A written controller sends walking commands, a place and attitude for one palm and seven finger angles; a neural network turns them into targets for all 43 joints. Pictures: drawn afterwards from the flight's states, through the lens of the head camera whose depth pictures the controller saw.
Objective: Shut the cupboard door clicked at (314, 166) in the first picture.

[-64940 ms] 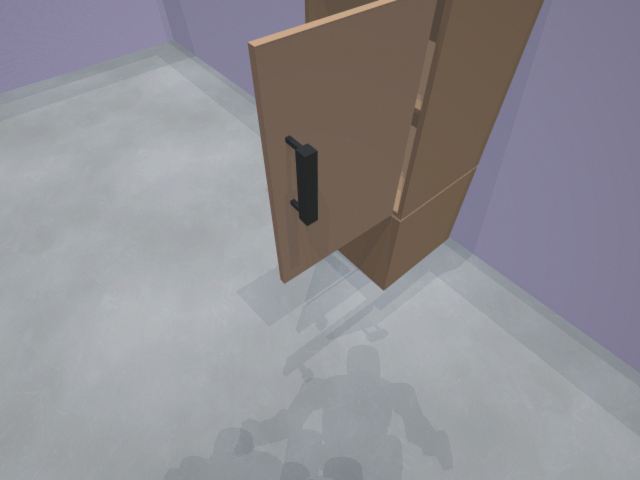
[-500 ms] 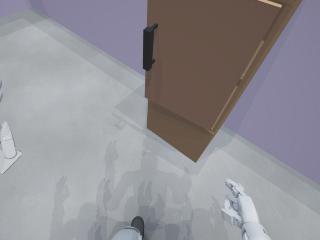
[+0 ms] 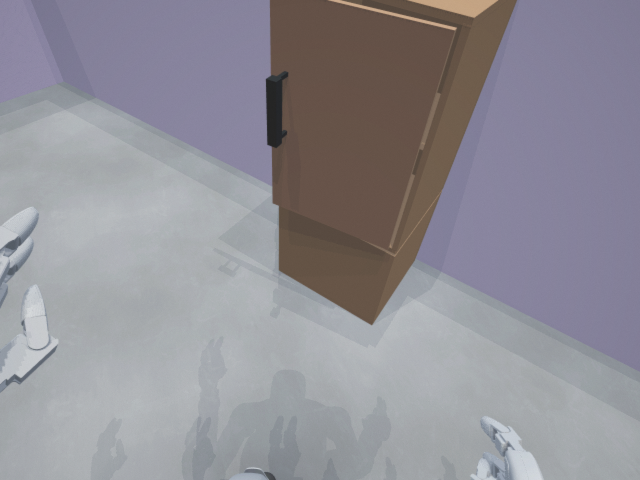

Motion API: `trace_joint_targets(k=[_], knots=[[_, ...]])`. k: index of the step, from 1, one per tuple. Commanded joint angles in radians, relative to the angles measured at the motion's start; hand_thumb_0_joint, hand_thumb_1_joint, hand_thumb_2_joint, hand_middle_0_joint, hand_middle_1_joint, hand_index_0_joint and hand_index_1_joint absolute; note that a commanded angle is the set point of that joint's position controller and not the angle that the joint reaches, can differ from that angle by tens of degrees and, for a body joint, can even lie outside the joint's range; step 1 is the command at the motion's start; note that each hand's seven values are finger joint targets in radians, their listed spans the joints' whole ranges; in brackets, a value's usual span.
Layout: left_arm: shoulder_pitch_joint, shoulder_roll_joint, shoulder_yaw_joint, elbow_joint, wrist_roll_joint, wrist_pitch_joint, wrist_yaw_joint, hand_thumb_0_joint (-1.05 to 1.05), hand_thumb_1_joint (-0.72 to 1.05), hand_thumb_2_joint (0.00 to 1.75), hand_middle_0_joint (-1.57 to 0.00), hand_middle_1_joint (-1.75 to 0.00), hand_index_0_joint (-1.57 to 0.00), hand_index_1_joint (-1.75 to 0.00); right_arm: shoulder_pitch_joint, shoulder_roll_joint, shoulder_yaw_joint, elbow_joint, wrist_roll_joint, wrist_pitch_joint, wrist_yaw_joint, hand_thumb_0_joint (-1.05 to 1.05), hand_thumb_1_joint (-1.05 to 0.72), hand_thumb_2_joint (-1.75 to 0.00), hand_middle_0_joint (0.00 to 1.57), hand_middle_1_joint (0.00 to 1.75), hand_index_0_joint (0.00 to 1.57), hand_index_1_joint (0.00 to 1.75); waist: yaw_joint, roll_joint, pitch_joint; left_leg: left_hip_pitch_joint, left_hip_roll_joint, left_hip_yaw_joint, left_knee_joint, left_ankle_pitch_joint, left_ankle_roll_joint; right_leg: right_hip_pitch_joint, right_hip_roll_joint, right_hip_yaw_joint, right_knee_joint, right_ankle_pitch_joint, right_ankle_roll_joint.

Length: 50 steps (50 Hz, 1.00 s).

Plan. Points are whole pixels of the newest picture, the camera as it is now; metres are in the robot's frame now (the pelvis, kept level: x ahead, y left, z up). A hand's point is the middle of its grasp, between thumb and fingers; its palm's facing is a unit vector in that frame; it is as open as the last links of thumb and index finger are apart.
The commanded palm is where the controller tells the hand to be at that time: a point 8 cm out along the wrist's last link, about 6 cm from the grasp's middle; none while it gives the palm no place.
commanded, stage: stop stepping back and stand still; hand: left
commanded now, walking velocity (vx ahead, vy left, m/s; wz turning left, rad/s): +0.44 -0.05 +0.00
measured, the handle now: (279, 109) +0.93 +0.09 +0.01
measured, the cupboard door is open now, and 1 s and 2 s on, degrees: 7 7 7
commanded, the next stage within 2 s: let the arm hang, fingers relaxed in 1.70 s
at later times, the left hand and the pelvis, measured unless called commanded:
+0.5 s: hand out of the picture +0.09 +0.26 +0.20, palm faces +0.48 -0.75 -0.46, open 7.4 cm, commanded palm +0.05 +0.30 +0.19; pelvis -0.09 +0.00 +0.01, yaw +1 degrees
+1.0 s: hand out of the picture +0.15 +0.31 +0.17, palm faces +0.45 -0.77 -0.45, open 7.4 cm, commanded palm +0.09 +0.35 +0.19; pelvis -0.05 +0.04 +0.00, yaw +1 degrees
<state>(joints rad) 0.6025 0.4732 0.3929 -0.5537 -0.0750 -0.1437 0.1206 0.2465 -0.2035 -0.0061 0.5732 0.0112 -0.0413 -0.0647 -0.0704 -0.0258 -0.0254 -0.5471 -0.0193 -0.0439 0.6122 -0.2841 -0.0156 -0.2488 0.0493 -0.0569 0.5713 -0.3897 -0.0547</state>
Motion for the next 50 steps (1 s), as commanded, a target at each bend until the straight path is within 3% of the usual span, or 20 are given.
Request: trace_joint_targets(k=[1,4,5,7,8,11,15,16,17,18,19,20,22,26,32,34,37,39,44,50], knots=[[-0.114,0.213,0.224,-0.297,0.016,-0.077,0.078,0.00,0.90,0.90,-0.20,-0.30,-0.20,-0.30,-0.071,-0.108,-0.039,-0.107,-0.019,-0.030,-0.020,0.00,-0.90,-0.90,0.20,0.30,0.20,0.30,0.026,-0.049,-0.014,0.137,0.065,-0.022,0.509,-0.113,-0.008,-0.373,-0.373,0.337,-0.376,-0.379,-0.137],[-0.303,0.142,0.132,-0.068,0.040,-0.061,0.086,0.00,0.90,0.90,-0.20,-0.30,-0.20,-0.30,-0.056,-0.135,-0.024,-0.060,-0.030,-0.061,-0.039,0.00,-0.90,-0.90,0.20,0.30,0.20,0.30,0.020,0.010,0.072,0.239,0.073,0.070,0.040,-0.147,0.026,-0.338,-0.227,0.093,-0.208,-0.369,-0.032],[-0.336,0.097,0.084,-0.017,0.036,-0.053,0.084,0.00,0.90,0.90,-0.20,-0.30,-0.20,-0.30,-0.044,-0.148,-0.025,-0.055,-0.022,-0.071,-0.045,0.00,-0.90,-0.90,0.20,0.30,0.20,0.30,0.017,0.112,0.089,0.211,0.072,0.033,-0.093,-0.256,0.045,-0.288,-0.169,0.046,-0.089,-0.357,-0.018],[-0.409,0.101,0.072,-0.049,0.049,-0.058,0.083,0.00,0.90,0.90,-0.20,-0.30,-0.20,-0.30,-0.053,-0.184,-0.035,-0.099,0.003,-0.100,-0.045,0.00,-0.90,-0.90,0.20,0.30,0.20,0.30,0.034,0.393,0.125,0.124,0.291,-0.441,-0.441,-0.614,0.163,-0.290,0.008,-0.046,0.339,-0.131,0.062],[-0.328,0.129,0.102,0.001,0.042,-0.062,0.071,0.00,0.90,0.90,-0.20,-0.30,-0.20,-0.30,-0.071,-0.154,-0.032,-0.098,-0.003,-0.107,-0.037,0.00,-0.90,-0.90,0.20,0.30,0.20,0.30,0.039,0.378,0.086,0.073,0.329,-0.534,-0.512,-0.671,0.173,-0.265,0.006,0.000,0.510,-0.099,0.062],[-0.145,0.090,0.088,-0.138,0.042,-0.050,0.043,0.00,0.90,0.90,-0.20,-0.30,-0.20,-0.30,-0.129,-0.125,-0.033,-0.103,-0.005,-0.097,0.004,0.00,-0.90,-0.90,0.20,0.30,0.20,0.30,0.073,0.220,-0.006,0.021,0.259,-0.323,-0.470,-0.545,0.128,-0.136,0.005,-0.001,0.475,-0.039,0.046],[-0.063,0.151,0.143,-0.269,0.037,-0.052,0.054,0.00,0.90,0.90,-0.20,-0.30,-0.20,-0.30,-0.142,-0.116,-0.017,-0.110,-0.030,-0.072,0.003,0.00,-0.90,-0.90,0.20,0.30,0.20,0.30,0.081,0.268,-0.056,-0.129,0.176,-0.103,-0.318,-0.442,0.072,0.268,0.042,-0.064,0.002,-0.117,0.004],[-0.058,0.179,0.173,-0.267,0.042,-0.053,0.057,0.00,0.90,0.90,-0.20,-0.30,-0.20,-0.30,-0.131,-0.106,-0.019,-0.102,-0.029,-0.067,0.002,0.00,-0.90,-0.90,0.20,0.30,0.20,0.30,0.090,0.156,-0.060,-0.183,0.104,-0.017,-0.088,-0.375,0.049,0.314,-0.035,0.043,-0.142,-0.147,-0.035],[-0.085,0.207,0.204,-0.252,0.047,-0.053,0.059,0.00,0.90,0.90,-0.20,-0.30,-0.20,-0.30,-0.122,-0.090,-0.028,-0.099,-0.026,-0.053,0.005,0.00,-0.90,-0.90,0.20,0.30,0.20,0.30,0.089,-0.104,-0.027,-0.282,0.011,0.084,0.307,-0.255,0.022,0.239,-0.275,0.427,-0.332,-0.314,-0.127],[-0.163,0.249,0.249,-0.263,0.040,-0.074,0.070,0.00,0.90,0.90,-0.20,-0.30,-0.20,-0.30,-0.123,-0.122,-0.035,-0.086,-0.031,-0.063,-0.001,0.00,-0.90,-0.90,0.20,0.30,0.20,0.30,0.074,-0.107,0.022,-0.308,0.018,0.034,0.531,-0.171,0.011,0.101,-0.461,0.696,-0.486,-0.320,-0.195],[-0.226,0.258,0.268,-0.235,0.039,-0.107,0.064,0.00,0.90,0.90,-0.20,-0.30,-0.20,-0.30,-0.100,-0.115,-0.038,-0.048,-0.054,-0.072,-0.003,0.00,-0.90,-0.90,0.20,0.30,0.20,0.30,0.045,-0.018,-0.017,-0.213,0.060,0.012,0.605,-0.097,-0.001,0.001,-0.438,0.563,-0.435,-0.274,-0.196],[-0.185,0.189,0.214,-0.145,0.046,-0.099,0.070,0.00,0.90,0.90,-0.20,-0.30,-0.20,-0.30,-0.086,-0.093,-0.041,-0.055,-0.034,-0.077,-0.009,0.00,-0.90,-0.90,0.20,0.30,0.20,0.30,0.043,-0.012,-0.043,-0.215,0.067,0.006,0.584,-0.071,0.008,0.039,-0.391,0.551,-0.414,-0.375,-0.178],[-0.158,0.144,0.168,-0.036,0.043,-0.098,0.062,0.00,0.90,0.90,-0.20,-0.30,-0.20,-0.30,-0.088,-0.115,-0.044,-0.052,-0.022,-0.070,-0.020,0.00,-0.90,-0.90,0.20,0.30,0.20,0.30,0.047,0.048,0.061,-0.183,0.085,0.020,0.571,0.005,0.003,-0.083,-0.348,0.463,-0.432,-0.353,-0.137],[-0.211,0.089,0.089,0.081,0.047,-0.098,0.055,0.00,0.90,0.90,-0.20,-0.30,-0.20,-0.30,-0.097,-0.121,-0.038,-0.051,-0.013,-0.075,-0.032,0.00,-0.90,-0.90,0.20,0.30,0.20,0.30,0.060,-0.065,0.077,-0.102,0.075,0.092,0.378,0.013,0.014,-0.043,-0.289,0.292,-0.409,-0.211,-0.070],[-0.227,0.109,0.084,-0.082,0.051,-0.094,0.087,0.00,0.90,0.90,-0.20,-0.30,-0.20,-0.30,-0.108,-0.120,-0.046,-0.088,-0.016,-0.103,-0.037,0.00,-0.90,-0.90,0.20,0.30,0.20,0.30,0.087,-0.146,-0.008,0.163,0.046,0.172,-0.007,-0.030,0.039,0.042,-0.284,0.231,-0.329,-0.073,-0.082],[-0.213,0.134,0.117,-0.155,0.044,-0.101,0.097,0.00,0.90,0.90,-0.20,-0.30,-0.20,-0.30,-0.097,-0.126,-0.048,-0.090,-0.017,-0.108,-0.039,0.00,-0.90,-0.90,0.20,0.30,0.20,0.30,0.077,-0.040,-0.045,0.303,0.042,0.165,-0.157,0.018,0.047,0.046,-0.236,0.178,-0.227,0.046,-0.054],[-0.207,0.142,0.145,-0.221,0.043,-0.113,0.098,0.00,0.90,0.90,-0.20,-0.30,-0.20,-0.30,-0.102,-0.168,-0.064,-0.112,-0.003,-0.100,-0.034,0.00,-0.90,-0.90,0.20,0.30,0.20,0.30,0.076,0.216,-0.092,0.476,0.227,-0.096,-0.208,0.266,0.119,-0.072,-0.093,0.077,0.033,0.207,0.047],[-0.130,0.138,0.165,-0.146,0.041,-0.103,0.087,0.00,0.90,0.90,-0.20,-0.30,-0.20,-0.30,-0.097,-0.124,-0.041,-0.097,-0.003,-0.094,-0.028,0.00,-0.90,-0.90,0.20,0.30,0.20,0.30,0.066,0.253,-0.075,0.373,0.219,-0.062,-0.202,0.298,0.107,-0.016,-0.074,0.027,-0.007,0.212,0.056],[-0.099,0.111,0.142,-0.096,0.031,-0.093,0.073,0.00,0.90,0.90,-0.20,-0.30,-0.20,-0.30,-0.086,-0.118,-0.039,-0.100,0.010,-0.075,-0.002,0.00,-0.90,-0.90,0.20,0.30,0.20,0.30,0.049,0.001,-0.093,0.248,0.105,0.093,-0.048,0.287,0.022,0.165,-0.182,0.166,-0.096,0.636,0.001],[-0.078,0.122,0.146,-0.127,0.027,-0.084,0.067,0.00,0.90,0.90,-0.20,-0.30,-0.20,-0.30,-0.101,-0.110,-0.022,-0.123,0.004,-0.048,-0.003,0.00,-0.90,-0.90,0.20,0.30,0.20,0.30,0.056,0.079,-0.126,0.348,0.140,0.066,-0.128,0.499,0.031,0.143,-0.122,0.067,-0.049,0.650,0.043]])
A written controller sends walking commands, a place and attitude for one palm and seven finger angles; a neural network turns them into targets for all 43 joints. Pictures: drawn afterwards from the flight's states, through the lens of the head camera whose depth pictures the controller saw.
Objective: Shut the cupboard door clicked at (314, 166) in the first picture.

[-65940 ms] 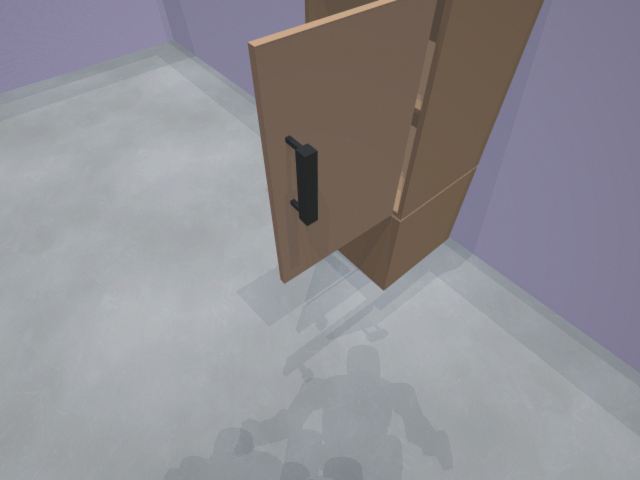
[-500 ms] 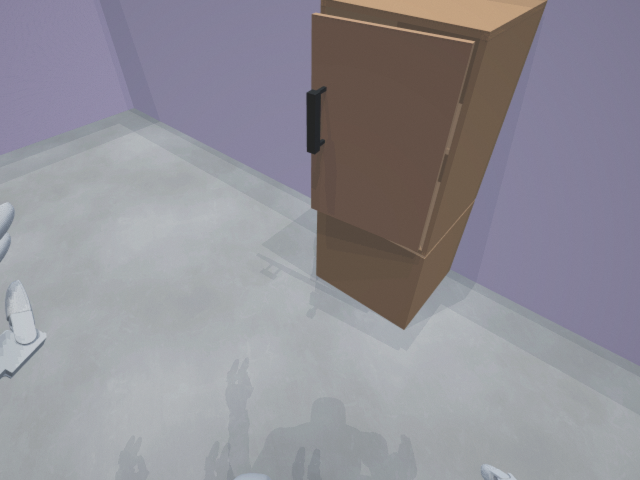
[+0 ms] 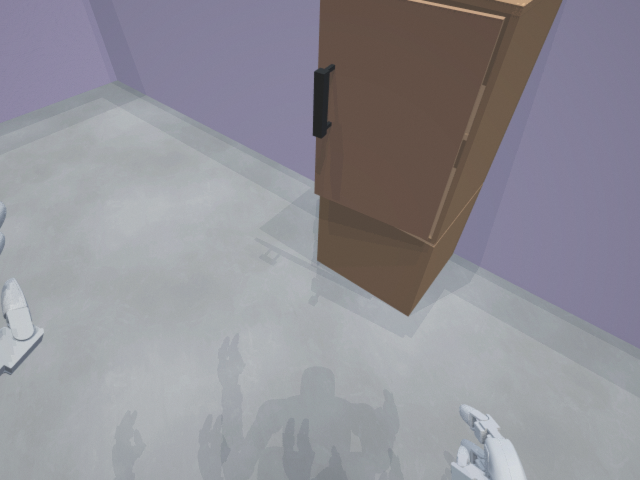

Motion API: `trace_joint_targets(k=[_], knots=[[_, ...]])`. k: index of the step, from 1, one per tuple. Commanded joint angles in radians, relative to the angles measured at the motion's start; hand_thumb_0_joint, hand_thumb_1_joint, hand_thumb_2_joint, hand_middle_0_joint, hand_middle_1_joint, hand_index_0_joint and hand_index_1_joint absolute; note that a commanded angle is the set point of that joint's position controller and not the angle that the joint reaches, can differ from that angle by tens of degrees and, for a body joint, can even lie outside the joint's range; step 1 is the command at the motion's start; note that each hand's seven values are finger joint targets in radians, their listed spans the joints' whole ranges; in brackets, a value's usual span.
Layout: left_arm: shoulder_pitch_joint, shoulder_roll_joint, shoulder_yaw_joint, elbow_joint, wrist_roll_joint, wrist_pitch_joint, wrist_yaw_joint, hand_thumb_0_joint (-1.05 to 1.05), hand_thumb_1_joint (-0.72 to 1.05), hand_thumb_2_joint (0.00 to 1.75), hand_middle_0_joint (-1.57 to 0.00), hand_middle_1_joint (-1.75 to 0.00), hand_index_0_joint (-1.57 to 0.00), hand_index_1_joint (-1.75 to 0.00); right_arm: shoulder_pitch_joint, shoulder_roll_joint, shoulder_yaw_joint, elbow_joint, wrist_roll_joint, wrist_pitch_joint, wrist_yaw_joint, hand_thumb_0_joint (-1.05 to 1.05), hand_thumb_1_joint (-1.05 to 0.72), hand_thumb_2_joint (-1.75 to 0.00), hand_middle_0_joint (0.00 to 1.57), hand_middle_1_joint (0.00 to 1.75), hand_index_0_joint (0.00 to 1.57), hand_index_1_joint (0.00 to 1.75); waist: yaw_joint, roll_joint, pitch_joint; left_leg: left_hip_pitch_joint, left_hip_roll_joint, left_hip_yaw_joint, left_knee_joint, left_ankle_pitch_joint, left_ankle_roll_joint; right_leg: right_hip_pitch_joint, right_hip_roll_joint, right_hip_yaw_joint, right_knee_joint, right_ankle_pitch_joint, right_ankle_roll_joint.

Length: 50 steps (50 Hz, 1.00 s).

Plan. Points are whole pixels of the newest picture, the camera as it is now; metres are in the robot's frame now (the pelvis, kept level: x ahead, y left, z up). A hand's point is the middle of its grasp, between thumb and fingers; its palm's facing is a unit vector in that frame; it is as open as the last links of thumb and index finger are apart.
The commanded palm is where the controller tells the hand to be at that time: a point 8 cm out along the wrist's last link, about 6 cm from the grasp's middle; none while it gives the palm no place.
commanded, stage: stop stepping back and stand still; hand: left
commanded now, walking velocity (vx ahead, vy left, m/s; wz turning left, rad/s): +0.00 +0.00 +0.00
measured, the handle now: (325, 101) +0.97 +0.03 +0.00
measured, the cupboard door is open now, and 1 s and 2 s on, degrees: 7 7 7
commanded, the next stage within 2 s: let the arm hang, fingers relaxed in 0.70 s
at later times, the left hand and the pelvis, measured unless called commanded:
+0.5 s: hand out of the picture +0.17 +0.30 +0.16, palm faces +0.44 -0.80 -0.42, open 7.4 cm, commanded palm +0.11 +0.33 +0.18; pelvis -0.03 +0.03 +0.01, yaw +0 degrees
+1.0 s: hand out of the picture +0.10 +0.25 -0.10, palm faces -0.02 -0.93 -0.36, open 7.4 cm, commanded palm none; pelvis -0.05 +0.03 +0.00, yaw +0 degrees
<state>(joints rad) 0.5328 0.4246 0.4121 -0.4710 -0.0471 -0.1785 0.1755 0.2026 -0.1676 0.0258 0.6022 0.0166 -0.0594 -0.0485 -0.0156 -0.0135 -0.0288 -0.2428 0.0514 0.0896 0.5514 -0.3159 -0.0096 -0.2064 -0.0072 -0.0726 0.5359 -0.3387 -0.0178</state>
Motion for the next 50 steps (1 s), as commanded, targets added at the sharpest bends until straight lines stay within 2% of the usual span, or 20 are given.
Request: trace_joint_targets(k=[1,8,14,16,18,21,23,27,34,37,38,39,40,41,42,44,45,47,48,50], knots=[[-0.010,0.182,0.138,-0.222,-0.001,-0.050,0.012,0.00,0.90,0.90,-0.20,-0.30,-0.20,-0.30,-0.059,-0.145,-0.054,-0.154,-0.001,-0.027,-0.019,0.00,-0.90,-0.90,0.20,0.30,0.20,0.30,0.004,0.076,-0.126,0.048,0.077,-0.073,-0.072,0.540,0.027,0.100,-0.056,0.076,-0.018,0.569,0.008],[-0.008,0.185,0.151,-0.250,-0.004,-0.049,0.011,0.00,0.90,0.90,-0.20,-0.30,-0.20,-0.30,-0.061,-0.146,-0.054,-0.158,-0.002,-0.032,-0.024,0.00,-0.90,-0.90,0.20,0.30,0.20,0.30,0.007,0.130,-0.114,0.012,0.074,-0.080,-0.116,0.427,0.021,0.111,-0.044,0.063,-0.053,0.453,0.010],[-0.004,0.146,0.120,-0.208,-0.004,-0.045,0.009,0.00,0.90,0.90,-0.20,-0.30,-0.20,-0.30,-0.067,-0.144,-0.052,-0.154,0.001,-0.040,-0.029,0.00,-0.90,-0.90,0.20,0.30,0.20,0.30,0.009,0.101,-0.062,-0.047,0.080,-0.093,-0.181,0.226,0.024,0.097,-0.034,0.061,-0.094,0.308,0.022],[-0.019,0.145,0.118,-0.215,-0.001,-0.048,0.011,0.00,0.90,0.90,-0.20,-0.30,-0.20,-0.30,-0.067,-0.149,-0.055,-0.153,0.001,-0.044,-0.029,0.00,-0.90,-0.90,0.20,0.30,0.20,0.30,0.010,0.119,-0.060,-0.057,0.076,-0.093,-0.195,0.171,0.027,0.094,-0.032,0.063,-0.100,0.281,0.022],[-0.042,0.158,0.125,-0.236,0.002,-0.050,0.011,0.00,0.90,0.90,-0.20,-0.30,-0.20,-0.30,-0.069,-0.154,-0.056,-0.153,-0.002,-0.051,-0.031,0.00,-0.90,-0.90,0.20,0.30,0.20,0.30,0.011,0.130,-0.057,-0.068,0.074,-0.106,-0.213,0.136,0.025,0.095,-0.030,0.058,-0.103,0.252,0.021],[-0.038,0.135,0.107,-0.217,0.004,-0.051,0.011,0.00,0.90,0.90,-0.20,-0.30,-0.20,-0.30,-0.066,-0.151,-0.054,-0.154,-0.001,-0.055,-0.031,0.00,-0.90,-0.90,0.20,0.30,0.20,0.30,0.012,0.125,-0.045,-0.087,0.073,-0.111,-0.230,0.080,0.027,0.097,-0.026,0.057,-0.112,0.224,0.023],[-0.044,0.154,0.123,-0.215,0.007,-0.051,0.013,0.00,0.90,0.90,-0.20,-0.30,-0.20,-0.30,-0.072,-0.153,-0.056,-0.151,-0.003,-0.060,-0.032,0.00,-0.90,-0.90,0.20,0.30,0.20,0.30,0.014,0.118,-0.043,-0.097,0.068,-0.111,-0.235,0.031,0.028,0.097,-0.032,0.062,-0.126,0.200,0.021],[-0.056,0.125,0.098,-0.185,0.007,-0.048,0.012,0.00,0.90,0.90,-0.20,-0.30,-0.20,-0.30,-0.067,-0.151,-0.054,-0.150,-0.001,-0.060,-0.031,0.00,-0.90,-0.90,0.20,0.30,0.20,0.30,0.012,0.098,-0.019,-0.114,0.063,-0.110,-0.240,-0.040,0.027,0.076,-0.031,0.076,-0.148,0.159,0.020],[-0.076,0.120,0.085,-0.188,0.011,-0.046,0.011,0.00,0.90,0.90,-0.20,-0.30,-0.20,-0.30,-0.069,-0.148,-0.054,-0.144,-0.002,-0.065,-0.030,0.00,-0.90,-0.90,0.20,0.30,0.20,0.30,0.013,0.076,-0.040,-0.078,0.049,-0.109,-0.217,0.008,0.023,0.065,-0.039,0.085,-0.165,0.166,0.015],[-0.074,0.123,0.086,-0.195,0.011,-0.043,0.011,0.00,0.90,0.90,-0.20,-0.30,-0.20,-0.30,-0.072,-0.148,-0.052,-0.146,-0.002,-0.063,-0.031,0.00,-0.90,-0.90,0.20,0.30,0.20,0.30,0.015,0.105,-0.044,-0.074,0.052,-0.109,-0.227,0.031,0.022,0.073,-0.030,0.072,-0.154,0.187,0.020],[-0.070,0.143,0.105,-0.187,0.012,-0.041,0.013,0.00,0.90,0.90,-0.20,-0.30,-0.20,-0.30,-0.074,-0.150,-0.054,-0.145,-0.004,-0.065,-0.033,0.00,-0.90,-0.90,0.20,0.30,0.20,0.30,0.018,0.097,-0.047,-0.077,0.051,-0.109,-0.223,0.032,0.023,0.077,-0.034,0.075,-0.157,0.189,0.018],[-0.065,0.123,0.089,-0.183,0.010,-0.042,0.011,0.00,0.90,0.90,-0.20,-0.30,-0.20,-0.30,-0.071,-0.144,-0.051,-0.146,-0.002,-0.064,-0.032,0.00,-0.90,-0.90,0.20,0.30,0.20,0.30,0.016,0.079,-0.037,-0.080,0.049,-0.108,-0.221,0.038,0.022,0.075,-0.035,0.075,-0.160,0.190,0.019],[-0.071,-0.027,-0.324,0.584,0.075,0.086,-0.137,0.00,0.90,0.90,-0.20,-0.30,-0.20,-0.30,-0.130,-0.346,-0.096,0.078,-0.012,-0.130,0.060,0.00,-0.90,-0.90,0.20,0.30,0.20,0.30,-0.011,0.088,0.072,-0.119,0.067,-0.119,-0.057,0.303,0.031,-0.071,-0.105,0.032,-0.032,0.327,0.001],[-0.091,-0.035,-0.295,0.605,0.066,0.166,-0.160,0.00,0.90,0.90,-0.20,-0.30,-0.20,-0.30,-0.046,-0.299,-0.097,0.085,-0.010,-0.061,0.063,0.00,-0.90,-0.90,0.20,0.30,0.20,0.30,-0.006,0.113,-0.018,-0.030,0.068,-0.083,-0.065,0.349,0.020,-0.085,-0.100,0.093,-0.069,0.284,-0.006],[-0.126,-0.048,-0.306,0.631,0.067,0.177,-0.166,0.00,0.90,0.90,-0.20,-0.30,-0.20,-0.30,-0.021,-0.284,-0.090,0.086,-0.021,-0.040,0.061,0.00,-0.90,-0.90,0.20,0.30,0.20,0.30,-0.004,0.083,-0.036,-0.037,0.081,-0.105,-0.074,0.329,0.040,-0.095,-0.076,0.065,-0.038,0.195,-0.010],[-0.170,-0.027,-0.318,0.733,0.073,0.173,-0.173,0.00,0.90,0.90,-0.20,-0.30,-0.20,-0.30,-0.033,-0.297,-0.079,0.090,-0.027,-0.011,0.057,0.00,-0.90,-0.90,0.20,0.30,0.20,0.30,0.007,-0.024,-0.029,-0.061,0.094,-0.139,-0.097,0.302,0.065,-0.067,-0.061,0.065,-0.029,0.160,-0.012],[-0.187,-0.015,-0.322,0.794,0.075,0.169,-0.174,0.00,0.90,0.90,-0.20,-0.30,-0.20,-0.30,-0.042,-0.300,-0.075,0.100,-0.031,-0.002,0.057,0.00,-0.90,-0.90,0.20,0.30,0.20,0.30,0.012,-0.099,-0.032,-0.059,0.086,-0.142,-0.095,0.287,0.067,-0.048,-0.072,0.081,-0.044,0.184,-0.017],[-0.229,0.005,-0.333,0.926,0.077,0.167,-0.171,0.00,0.90,0.90,-0.20,-0.30,-0.20,-0.30,-0.034,-0.291,-0.072,0.129,-0.035,0.020,0.058,0.00,-0.90,-0.90,0.20,0.30,0.20,0.30,0.002,-0.185,-0.037,-0.018,0.055,-0.127,-0.070,0.246,0.059,-0.058,-0.112,0.131,-0.078,0.207,-0.036],[-0.243,0.006,-0.344,0.990,0.075,0.170,-0.167,0.00,0.90,0.90,-0.20,-0.30,-0.20,-0.30,-0.025,-0.278,-0.066,0.143,-0.036,0.032,0.059,0.00,-0.90,-0.90,0.20,0.30,0.20,0.30,-0.003,-0.175,-0.036,0.002,0.041,-0.114,-0.060,0.242,0.051,-0.066,-0.129,0.147,-0.091,0.220,-0.046],[-0.278,-0.022,-0.367,1.102,0.069,0.180,-0.160,0.00,0.90,0.90,-0.20,-0.30,-0.20,-0.30,-0.011,-0.230,-0.048,0.187,-0.041,0.051,0.058,0.00,-0.90,-0.90,0.20,0.30,0.20,0.30,-0.010,-0.095,-0.009,0.021,0.034,-0.112,-0.098,0.199,0.042,-0.085,-0.128,0.150,-0.112,0.139,-0.042]])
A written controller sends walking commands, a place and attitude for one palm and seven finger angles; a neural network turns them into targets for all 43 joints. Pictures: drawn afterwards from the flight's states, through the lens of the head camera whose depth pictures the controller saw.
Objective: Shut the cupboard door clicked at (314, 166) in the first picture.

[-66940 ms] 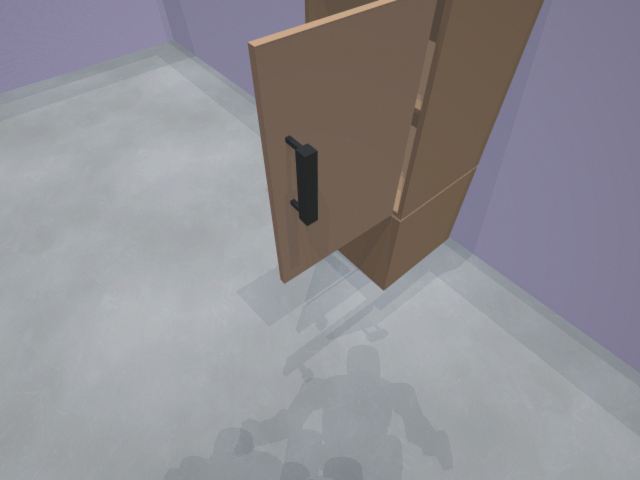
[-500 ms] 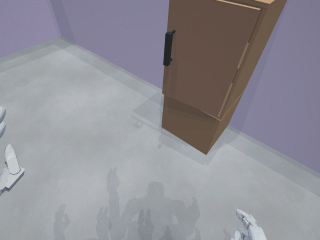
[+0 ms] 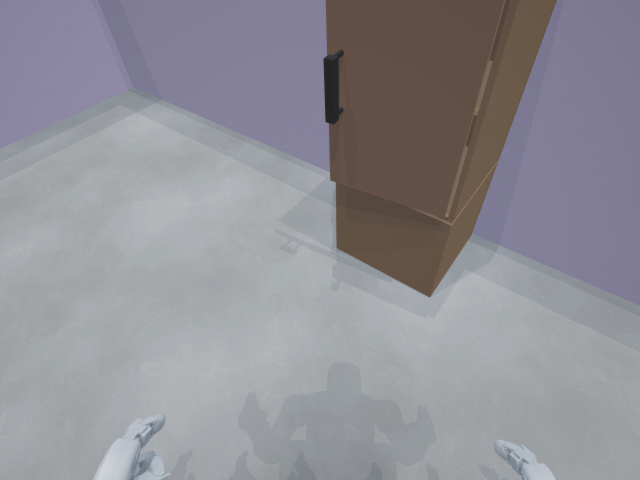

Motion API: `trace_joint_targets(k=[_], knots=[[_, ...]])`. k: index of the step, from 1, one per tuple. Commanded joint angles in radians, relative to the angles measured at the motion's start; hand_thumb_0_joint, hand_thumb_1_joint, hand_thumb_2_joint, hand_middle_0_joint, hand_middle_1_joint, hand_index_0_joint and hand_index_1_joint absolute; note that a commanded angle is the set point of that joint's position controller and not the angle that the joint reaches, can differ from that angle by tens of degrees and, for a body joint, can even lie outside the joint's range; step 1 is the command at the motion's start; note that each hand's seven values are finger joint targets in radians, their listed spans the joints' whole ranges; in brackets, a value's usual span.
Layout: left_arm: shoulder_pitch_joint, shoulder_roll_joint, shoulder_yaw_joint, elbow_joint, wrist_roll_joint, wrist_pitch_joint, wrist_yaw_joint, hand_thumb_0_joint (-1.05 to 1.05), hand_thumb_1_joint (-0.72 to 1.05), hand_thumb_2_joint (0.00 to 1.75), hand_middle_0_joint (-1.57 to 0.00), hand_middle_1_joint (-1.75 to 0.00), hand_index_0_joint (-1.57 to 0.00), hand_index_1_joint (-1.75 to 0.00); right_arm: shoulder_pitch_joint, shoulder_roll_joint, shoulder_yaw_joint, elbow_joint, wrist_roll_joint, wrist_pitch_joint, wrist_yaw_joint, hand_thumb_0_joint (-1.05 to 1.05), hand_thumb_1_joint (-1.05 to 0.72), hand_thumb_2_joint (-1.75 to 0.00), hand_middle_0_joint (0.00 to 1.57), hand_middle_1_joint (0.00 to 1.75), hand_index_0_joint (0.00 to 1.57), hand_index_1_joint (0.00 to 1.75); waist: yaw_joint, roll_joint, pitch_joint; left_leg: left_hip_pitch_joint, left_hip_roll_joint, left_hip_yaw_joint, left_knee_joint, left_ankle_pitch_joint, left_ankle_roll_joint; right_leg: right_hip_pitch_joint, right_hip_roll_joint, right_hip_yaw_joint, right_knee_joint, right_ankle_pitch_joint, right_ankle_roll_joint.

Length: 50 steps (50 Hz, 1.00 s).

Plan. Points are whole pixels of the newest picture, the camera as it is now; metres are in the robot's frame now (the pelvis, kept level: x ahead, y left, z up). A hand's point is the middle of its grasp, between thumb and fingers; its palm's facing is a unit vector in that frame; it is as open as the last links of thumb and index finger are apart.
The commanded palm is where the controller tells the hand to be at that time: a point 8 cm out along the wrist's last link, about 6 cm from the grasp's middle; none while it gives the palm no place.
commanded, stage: let the arm hang, fingers relaxed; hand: left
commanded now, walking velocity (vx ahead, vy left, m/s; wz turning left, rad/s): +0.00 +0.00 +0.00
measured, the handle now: (335, 87) +1.02 +0.00 +0.00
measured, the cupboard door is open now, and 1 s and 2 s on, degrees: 7 7 7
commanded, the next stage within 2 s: look to check the result in 0.90 s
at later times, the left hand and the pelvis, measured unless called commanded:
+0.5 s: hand out of the picture -0.03 +0.19 -0.16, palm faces +0.01 -0.97 -0.24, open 7.3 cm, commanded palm none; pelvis +0.00 -0.01 +0.01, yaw +0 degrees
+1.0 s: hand out of the picture +0.04 +0.19 -0.16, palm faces +0.00 -0.97 -0.23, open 7.3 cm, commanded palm none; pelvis +0.01 -0.01 +0.01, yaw -1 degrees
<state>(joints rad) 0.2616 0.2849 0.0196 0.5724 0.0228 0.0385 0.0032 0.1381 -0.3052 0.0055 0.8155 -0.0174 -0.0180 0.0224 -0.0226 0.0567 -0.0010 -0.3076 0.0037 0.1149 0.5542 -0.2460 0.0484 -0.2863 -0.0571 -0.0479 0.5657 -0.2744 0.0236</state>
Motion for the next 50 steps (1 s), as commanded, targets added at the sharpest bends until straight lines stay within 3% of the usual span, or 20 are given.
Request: trace_joint_targets(k=[1,2,5,7,19,29,44,50], knots=[[-0.007,0.104,0.019,0.112,-0.003,-0.033,0.014,0.00,0.90,0.90,-0.20,-0.30,-0.20,-0.30,0.053,-0.082,-0.022,-0.003,-0.009,0.014,-0.015,0.00,-0.90,-0.90,0.20,0.30,0.20,0.30,0.003,-0.102,-0.020,0.080,0.090,-0.145,-0.134,0.107,-0.016,-0.002,-0.064,0.117,-0.145,0.034,-0.071],[0.004,0.095,0.016,0.164,-0.003,-0.033,0.015,0.00,0.90,0.90,-0.20,-0.30,-0.20,-0.30,0.049,-0.075,-0.021,0.019,-0.009,0.016,-0.017,0.00,-0.90,-0.90,0.20,0.30,0.20,0.30,0.010,-0.048,-0.014,0.069,0.096,-0.152,-0.160,0.080,-0.014,0.015,-0.051,0.116,-0.151,0.019,-0.063],[0.035,0.076,0.015,0.291,-0.007,-0.041,0.018,0.00,0.90,0.90,-0.20,-0.30,-0.20,-0.30,0.073,-0.049,-0.020,0.085,-0.005,0.018,-0.025,0.00,-0.90,-0.90,0.20,0.30,0.20,0.30,0.017,0.006,-0.012,0.061,0.090,-0.141,-0.185,0.017,-0.019,0.060,-0.051,0.118,-0.192,0.012,-0.066],[0.050,0.065,0.025,0.350,-0.007,-0.045,0.018,0.00,0.90,0.90,-0.20,-0.30,-0.20,-0.30,0.092,-0.041,-0.026,0.123,-0.006,0.016,-0.033,0.00,-0.90,-0.90,0.20,0.30,0.20,0.30,0.019,0.081,-0.004,0.067,0.094,-0.140,-0.199,0.000,-0.017,0.072,-0.049,0.114,-0.212,0.032,-0.075],[0.088,0.030,0.014,0.522,-0.009,-0.049,0.025,0.00,0.90,0.90,-0.20,-0.30,-0.20,-0.30,0.213,-0.014,-0.038,0.246,0.003,0.018,-0.052,0.00,-0.90,-0.90,0.20,0.30,0.20,0.30,0.012,-0.064,0.068,0.094,0.114,-0.142,-0.246,-0.036,-0.008,0.057,-0.041,0.093,-0.267,0.001,-0.072],[0.083,0.016,0.018,0.521,-0.002,-0.043,0.029,0.00,0.90,0.90,-0.20,-0.30,-0.20,-0.30,0.207,-0.002,-0.045,0.255,0.000,0.017,-0.049,0.00,-0.90,-0.90,0.20,0.30,0.20,0.30,0.015,-0.064,0.112,0.061,0.122,-0.156,-0.291,-0.113,-0.004,0.033,-0.029,0.085,-0.244,-0.004,-0.060],[0.020,0.062,0.027,0.506,-0.003,-0.059,0.024,0.00,0.90,0.90,-0.20,-0.30,-0.20,-0.30,0.134,-0.046,-0.047,0.246,0.003,0.001,-0.049,0.00,-0.90,-0.90,0.20,0.30,0.20,0.30,0.014,-0.048,0.055,0.137,0.119,-0.138,-0.270,0.062,-0.010,0.083,-0.046,0.096,-0.256,0.108,-0.062],[-0.007,0.086,0.028,0.510,-0.005,-0.059,0.021,0.00,0.90,0.90,-0.20,-0.30,-0.20,-0.30,0.107,-0.075,-0.046,0.247,0.003,0.001,-0.049,0.00,-0.90,-0.90,0.20,0.30,0.20,0.30,0.014,-0.038,0.058,0.149,0.125,-0.142,-0.280,0.074,-0.013,0.097,-0.049,0.097,-0.272,0.111,-0.062]])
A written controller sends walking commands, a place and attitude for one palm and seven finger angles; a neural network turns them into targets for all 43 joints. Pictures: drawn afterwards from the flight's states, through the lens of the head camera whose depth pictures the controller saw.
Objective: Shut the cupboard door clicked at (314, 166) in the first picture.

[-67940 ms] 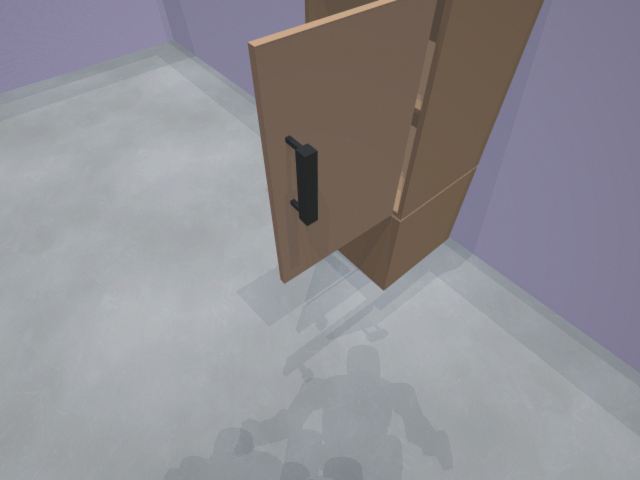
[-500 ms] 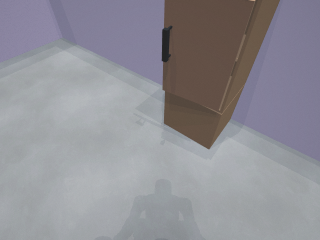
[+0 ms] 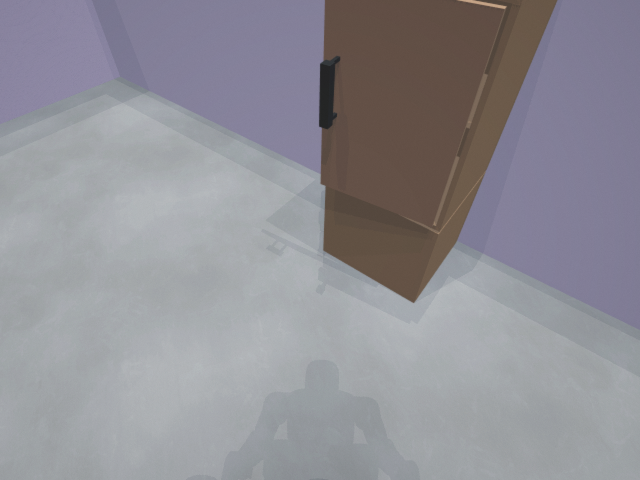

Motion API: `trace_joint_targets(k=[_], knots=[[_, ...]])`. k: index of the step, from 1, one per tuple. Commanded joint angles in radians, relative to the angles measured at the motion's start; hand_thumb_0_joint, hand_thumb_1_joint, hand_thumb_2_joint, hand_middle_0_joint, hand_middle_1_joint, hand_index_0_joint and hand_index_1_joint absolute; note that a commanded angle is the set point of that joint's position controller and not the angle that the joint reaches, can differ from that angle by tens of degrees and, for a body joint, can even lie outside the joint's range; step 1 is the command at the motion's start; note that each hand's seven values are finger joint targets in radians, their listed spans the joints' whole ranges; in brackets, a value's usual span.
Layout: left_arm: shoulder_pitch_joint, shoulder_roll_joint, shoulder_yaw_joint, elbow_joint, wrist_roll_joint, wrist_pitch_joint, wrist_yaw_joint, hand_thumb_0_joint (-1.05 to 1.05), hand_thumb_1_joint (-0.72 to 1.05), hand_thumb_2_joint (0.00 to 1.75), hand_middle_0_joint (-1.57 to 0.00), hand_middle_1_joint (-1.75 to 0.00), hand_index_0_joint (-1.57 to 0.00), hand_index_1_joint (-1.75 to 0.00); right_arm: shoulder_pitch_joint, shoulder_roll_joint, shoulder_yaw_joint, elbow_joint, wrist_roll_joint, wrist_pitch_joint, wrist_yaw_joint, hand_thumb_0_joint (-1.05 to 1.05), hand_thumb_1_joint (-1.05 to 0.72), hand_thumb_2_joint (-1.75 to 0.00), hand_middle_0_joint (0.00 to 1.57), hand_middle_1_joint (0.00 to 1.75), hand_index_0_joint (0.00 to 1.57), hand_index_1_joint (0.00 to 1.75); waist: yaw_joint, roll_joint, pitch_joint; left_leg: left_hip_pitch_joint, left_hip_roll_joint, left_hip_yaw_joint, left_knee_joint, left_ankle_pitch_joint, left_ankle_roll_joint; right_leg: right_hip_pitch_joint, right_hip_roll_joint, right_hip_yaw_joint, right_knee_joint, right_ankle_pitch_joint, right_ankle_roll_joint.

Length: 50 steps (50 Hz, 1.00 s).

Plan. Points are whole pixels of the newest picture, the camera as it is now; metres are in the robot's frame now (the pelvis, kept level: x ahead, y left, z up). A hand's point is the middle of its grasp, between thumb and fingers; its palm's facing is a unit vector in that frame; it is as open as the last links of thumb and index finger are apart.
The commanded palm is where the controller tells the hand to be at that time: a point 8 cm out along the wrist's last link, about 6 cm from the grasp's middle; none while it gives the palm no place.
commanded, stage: look to check the result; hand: left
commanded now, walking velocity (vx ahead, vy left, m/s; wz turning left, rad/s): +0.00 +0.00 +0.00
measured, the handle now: (331, 92) +1.01 +0.02 -0.01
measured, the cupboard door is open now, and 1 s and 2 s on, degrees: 7 7 7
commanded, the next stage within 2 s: walk to a spot facing it in 0.48 s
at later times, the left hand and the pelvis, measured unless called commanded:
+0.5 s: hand out of the picture +0.07 +0.22 -0.16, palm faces +0.00 -0.96 -0.30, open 7.4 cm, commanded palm none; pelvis +0.02 -0.01 +0.00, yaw +0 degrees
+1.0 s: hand out of the picture +0.04 +0.22 -0.20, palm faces +0.20 -0.95 -0.22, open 7.3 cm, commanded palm none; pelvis +0.02 +0.01 -0.03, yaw +12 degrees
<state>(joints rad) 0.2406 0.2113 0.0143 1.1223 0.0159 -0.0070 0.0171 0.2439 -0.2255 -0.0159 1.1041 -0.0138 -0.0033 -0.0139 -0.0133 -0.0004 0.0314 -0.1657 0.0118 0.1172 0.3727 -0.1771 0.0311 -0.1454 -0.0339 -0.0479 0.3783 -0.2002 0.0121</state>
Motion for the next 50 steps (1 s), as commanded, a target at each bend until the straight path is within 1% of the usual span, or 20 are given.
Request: trace_joint_targets(k=[1,9,15,23,31,34,35,37,38,39,41,42,43,44,45,46,47,48,49,50], knots=[[0.011,0.167,0.034,-0.039,0.001,-0.014,0.006,0.00,0.90,0.90,-0.20,-0.30,-0.20,-0.30,-0.003,-0.160,-0.024,-0.041,0.000,-0.014,-0.012,0.00,-0.90,-0.90,0.20,0.30,0.20,0.30,0.005,0.014,0.019,0.013,0.117,-0.143,-0.099,0.003,0.004,-0.041,-0.074,0.095,-0.087,0.034,-0.050],[-0.020,0.202,0.032,-0.034,0.000,-0.018,0.003,0.00,0.90,0.90,-0.20,-0.30,-0.20,-0.30,-0.039,-0.192,-0.025,-0.041,0.001,-0.013,-0.009,0.00,-0.90,-0.90,0.20,0.30,0.20,0.30,0.003,-0.004,-0.004,0.044,0.123,-0.142,-0.095,0.053,0.002,-0.020,-0.084,0.098,-0.105,0.067,-0.052],[-0.044,0.223,0.032,-0.036,-0.002,-0.019,0.001,0.00,0.90,0.90,-0.20,-0.30,-0.20,-0.30,-0.066,-0.214,-0.024,-0.041,0.001,-0.013,-0.008,0.00,-0.90,-0.90,0.20,0.30,0.20,0.30,0.003,0.005,-0.004,0.052,0.125,-0.144,-0.100,0.067,-0.001,-0.010,-0.086,0.101,-0.113,0.084,-0.051],[-0.062,0.241,0.036,-0.041,-0.001,-0.024,0.001,0.00,0.90,0.90,-0.20,-0.30,-0.20,-0.30,-0.092,-0.234,-0.023,-0.045,0.002,-0.016,-0.008,0.00,-0.90,-0.90,0.20,0.30,0.20,0.30,0.005,0.001,-0.040,0.077,0.129,-0.143,-0.093,0.142,-0.003,0.024,-0.090,0.095,-0.108,0.170,-0.051],[-0.079,0.250,0.037,-0.049,-0.002,-0.024,0.002,0.00,0.90,0.90,-0.20,-0.30,-0.20,-0.30,-0.104,-0.238,-0.021,-0.045,0.001,-0.016,-0.008,0.00,-0.90,-0.90,0.20,0.30,0.20,0.30,0.005,0.007,-0.038,0.078,0.128,-0.142,-0.087,0.191,-0.007,0.050,-0.099,0.079,-0.098,0.227,-0.049],[-0.032,0.173,0.030,-0.050,-0.005,-0.004,0.013,0.00,0.90,0.90,-0.20,-0.30,-0.20,-0.30,-0.068,-0.143,-0.006,-0.049,0.000,0.003,-0.004,0.00,-0.90,-0.90,0.20,0.30,0.20,0.30,0.008,-0.004,-0.030,0.027,0.115,-0.137,-0.034,0.224,-0.022,0.049,-0.117,0.042,-0.038,0.244,-0.033],[-0.015,0.170,0.032,-0.051,-0.005,0.003,0.015,0.00,0.90,0.90,-0.20,-0.30,-0.20,-0.30,-0.061,-0.135,-0.006,-0.053,-0.001,0.009,-0.003,0.00,-0.90,-0.90,0.20,0.30,0.20,0.30,0.012,0.001,-0.026,0.007,0.105,-0.137,-0.008,0.231,-0.024,0.050,-0.125,0.038,-0.018,0.250,-0.035],[0.001,0.190,0.046,-0.068,-0.004,0.010,0.018,0.00,0.90,0.90,-0.20,-0.30,-0.20,-0.30,-0.063,-0.136,-0.014,-0.070,0.000,0.019,-0.001,0.00,-0.90,-0.90,0.20,0.30,0.20,0.30,0.020,-0.018,-0.024,-0.049,0.085,-0.130,0.061,0.226,-0.030,0.063,-0.157,0.041,0.009,0.280,-0.057],[0.011,0.203,0.055,-0.079,-0.001,0.011,0.020,0.00,0.90,0.90,-0.20,-0.30,-0.20,-0.30,-0.052,-0.133,-0.019,-0.085,0.002,0.022,0.000,0.00,-0.90,-0.90,0.20,0.30,0.20,0.30,0.023,-0.055,-0.049,-0.080,0.066,-0.118,0.115,0.220,-0.034,0.092,-0.184,0.051,0.017,0.317,-0.077],[0.017,0.213,0.064,-0.092,-0.001,0.014,0.022,0.00,0.90,0.90,-0.20,-0.30,-0.20,-0.30,-0.054,-0.124,-0.025,-0.095,0.001,0.026,0.001,0.00,-0.90,-0.90,0.20,0.30,0.20,0.30,0.030,-0.094,-0.040,-0.123,0.045,-0.101,0.190,0.150,-0.042,0.100,-0.234,0.070,0.005,0.333,-0.110],[0.033,0.220,0.076,-0.117,0.006,0.014,0.026,0.00,0.90,0.90,-0.20,-0.30,-0.20,-0.30,-0.076,-0.107,-0.038,-0.135,-0.002,0.039,0.002,0.00,-0.90,-0.90,0.20,0.30,0.20,0.30,0.045,-0.182,-0.011,-0.234,0.021,-0.080,0.427,-0.255,-0.051,0.105,-0.339,0.109,-0.018,0.459,-0.201],[0.022,0.218,0.080,-0.132,0.015,0.013,0.029,0.00,0.90,0.90,-0.20,-0.30,-0.20,-0.30,-0.079,-0.104,-0.044,-0.149,0.000,0.042,0.003,0.00,-0.90,-0.90,0.20,0.30,0.20,0.30,0.043,-0.178,-0.001,-0.263,0.036,-0.096,0.515,-0.344,-0.048,0.088,-0.380,0.109,-0.015,0.481,-0.229],[-0.007,0.215,0.084,-0.153,0.018,0.014,0.031,0.00,0.90,0.90,-0.20,-0.30,-0.20,-0.30,-0.072,-0.100,-0.048,-0.166,0.004,0.044,0.006,0.00,-0.90,-0.90,0.20,0.30,0.20,0.30,0.026,-0.160,0.009,-0.265,0.051,-0.112,0.530,-0.367,-0.047,0.061,-0.390,0.086,0.005,0.496,-0.227],[-0.045,0.220,0.089,-0.173,0.020,0.013,0.029,0.00,0.90,0.90,-0.20,-0.30,-0.20,-0.30,-0.055,-0.084,-0.051,-0.170,0.007,0.044,0.012,0.00,-0.90,-0.90,0.20,0.30,0.20,0.30,0.001,-0.142,0.031,-0.236,0.077,-0.118,0.470,-0.353,-0.051,0.022,-0.382,0.033,0.037,0.481,-0.200],[-0.064,0.222,0.090,-0.189,0.019,0.014,0.025,0.00,0.90,0.90,-0.20,-0.30,-0.20,-0.30,-0.026,-0.079,-0.050,-0.172,0.006,0.046,0.017,0.00,-0.90,-0.90,0.20,0.30,0.20,0.30,-0.015,-0.131,0.027,-0.194,0.067,-0.089,0.387,-0.284,-0.055,-0.003,-0.351,-0.015,0.076,0.450,-0.163],[-0.072,0.216,0.093,-0.199,0.013,0.016,0.023,0.00,0.90,0.90,-0.20,-0.30,-0.20,-0.30,0.016,-0.075,-0.050,-0.166,0.002,0.044,0.021,0.00,-0.90,-0.90,0.20,0.30,0.20,0.30,-0.034,-0.106,0.006,-0.120,0.060,-0.065,0.272,-0.151,-0.054,-0.037,-0.319,-0.049,0.136,0.382,-0.119],[-0.058,0.200,0.090,-0.208,0.005,0.023,0.019,0.00,0.90,0.90,-0.20,-0.30,-0.20,-0.30,0.061,-0.100,-0.054,-0.160,-0.003,0.039,0.023,0.00,-0.90,-0.90,0.20,0.30,0.20,0.30,-0.050,-0.006,-0.009,0.000,0.064,-0.088,0.141,0.060,-0.037,-0.139,-0.262,-0.105,0.245,0.233,-0.055],[-0.026,0.137,0.083,-0.223,-0.003,0.033,0.013,0.00,0.90,0.90,-0.20,-0.30,-0.20,-0.30,0.100,-0.191,-0.074,-0.165,-0.013,0.033,0.022,0.00,-0.90,-0.90,0.20,0.30,0.20,0.30,-0.054,0.293,-0.013,0.039,0.246,-0.414,0.016,0.304,0.048,-0.291,-0.105,-0.161,0.453,-0.173,0.036],[-0.073,0.115,0.073,-0.264,0.000,0.039,0.016,0.00,0.90,0.90,-0.20,-0.30,-0.20,-0.30,0.141,-0.252,-0.093,-0.164,-0.023,0.036,0.011,0.00,-0.90,-0.90,0.20,0.30,0.20,0.30,-0.083,0.324,-0.017,-0.032,0.376,-0.610,-0.112,0.187,0.163,-0.330,-0.037,-0.053,0.636,-0.478,0.037],[-0.112,0.117,0.080,-0.275,0.008,0.049,0.017,0.00,0.90,0.90,-0.20,-0.30,-0.20,-0.30,0.142,-0.253,-0.095,-0.163,-0.024,0.036,0.003,0.00,-0.90,-0.90,0.20,0.30,0.20,0.30,-0.078,0.210,-0.015,-0.086,0.357,-0.636,-0.153,-0.079,0.159,-0.361,-0.044,0.034,0.738,-0.409,0.022]])
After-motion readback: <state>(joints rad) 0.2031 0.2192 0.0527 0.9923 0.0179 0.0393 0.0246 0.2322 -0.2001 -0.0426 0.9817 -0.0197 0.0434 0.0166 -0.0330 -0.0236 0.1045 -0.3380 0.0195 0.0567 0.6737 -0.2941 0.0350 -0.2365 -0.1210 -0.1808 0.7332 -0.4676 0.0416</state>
